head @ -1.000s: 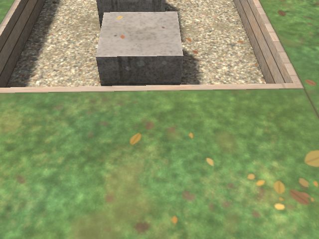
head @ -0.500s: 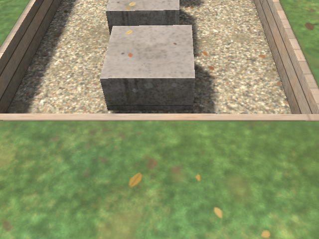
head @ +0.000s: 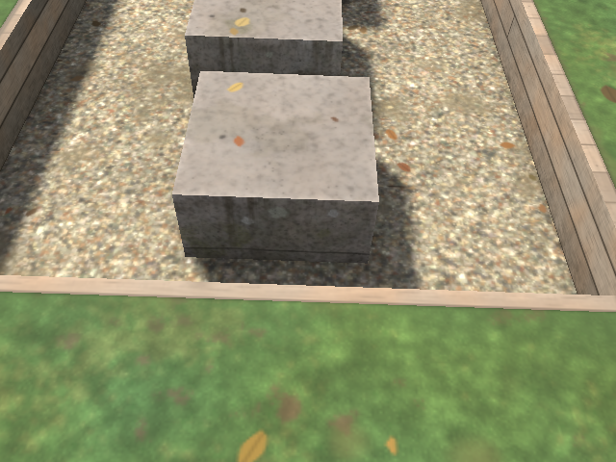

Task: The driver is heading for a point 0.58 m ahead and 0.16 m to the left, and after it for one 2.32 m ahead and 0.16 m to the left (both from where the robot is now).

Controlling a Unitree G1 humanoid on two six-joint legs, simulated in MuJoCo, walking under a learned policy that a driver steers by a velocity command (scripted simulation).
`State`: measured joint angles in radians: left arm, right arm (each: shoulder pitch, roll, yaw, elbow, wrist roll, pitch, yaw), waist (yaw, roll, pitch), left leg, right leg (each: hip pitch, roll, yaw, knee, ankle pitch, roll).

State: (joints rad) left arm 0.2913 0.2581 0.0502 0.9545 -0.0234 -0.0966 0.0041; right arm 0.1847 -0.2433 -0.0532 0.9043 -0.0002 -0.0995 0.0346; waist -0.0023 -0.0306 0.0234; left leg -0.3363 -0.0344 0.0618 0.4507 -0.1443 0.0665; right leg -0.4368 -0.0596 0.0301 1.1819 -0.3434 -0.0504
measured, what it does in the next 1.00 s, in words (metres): walks ahead, turning left: right foot, then left foot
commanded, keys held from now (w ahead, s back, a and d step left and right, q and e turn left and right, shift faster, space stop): w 0.34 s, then w+q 0.50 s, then q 0.16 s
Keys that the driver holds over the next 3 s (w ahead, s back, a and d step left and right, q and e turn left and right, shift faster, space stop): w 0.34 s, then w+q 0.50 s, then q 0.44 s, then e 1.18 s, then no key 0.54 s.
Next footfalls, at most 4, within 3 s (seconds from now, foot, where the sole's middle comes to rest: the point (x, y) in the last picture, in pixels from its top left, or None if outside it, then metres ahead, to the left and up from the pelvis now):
0.42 right None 0.40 -0.15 -0.77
0.98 left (249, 387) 0.64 0.14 -0.77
1.48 right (339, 344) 0.75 -0.07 -0.77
2.04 right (359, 361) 0.71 -0.12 -0.77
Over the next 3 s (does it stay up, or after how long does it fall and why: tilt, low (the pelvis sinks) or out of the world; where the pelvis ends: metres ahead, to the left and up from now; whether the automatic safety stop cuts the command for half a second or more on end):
stays up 0.66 -0.03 0.00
